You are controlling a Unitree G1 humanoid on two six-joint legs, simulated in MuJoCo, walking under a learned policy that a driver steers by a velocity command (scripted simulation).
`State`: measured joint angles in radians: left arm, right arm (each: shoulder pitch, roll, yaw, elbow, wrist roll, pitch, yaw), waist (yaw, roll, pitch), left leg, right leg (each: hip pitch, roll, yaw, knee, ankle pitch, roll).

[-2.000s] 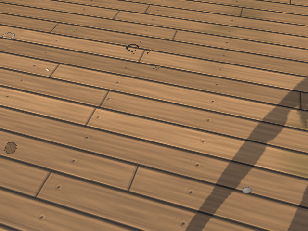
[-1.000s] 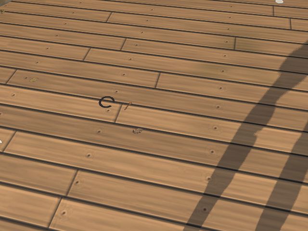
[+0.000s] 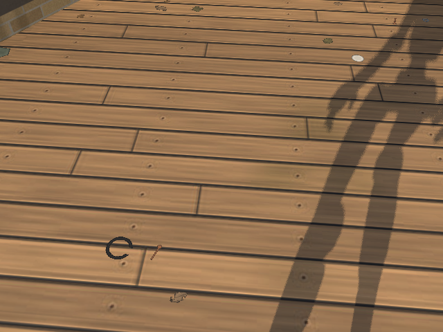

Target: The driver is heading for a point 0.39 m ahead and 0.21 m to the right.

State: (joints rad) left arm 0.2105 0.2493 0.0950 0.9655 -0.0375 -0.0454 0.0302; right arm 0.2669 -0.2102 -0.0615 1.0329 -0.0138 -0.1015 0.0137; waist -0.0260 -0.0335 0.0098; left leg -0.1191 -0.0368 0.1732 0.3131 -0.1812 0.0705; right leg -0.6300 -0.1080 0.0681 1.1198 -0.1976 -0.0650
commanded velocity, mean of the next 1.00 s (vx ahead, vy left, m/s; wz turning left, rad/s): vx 0.29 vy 0.00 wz -0.30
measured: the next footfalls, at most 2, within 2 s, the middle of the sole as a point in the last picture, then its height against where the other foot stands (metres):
right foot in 0.36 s outside the picture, level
left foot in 0.82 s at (231, 327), level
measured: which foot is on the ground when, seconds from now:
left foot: down 0.00-0.34, up 0.36-0.80, down 0.82-1.00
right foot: up 0.00-0.34, down 0.36-1.00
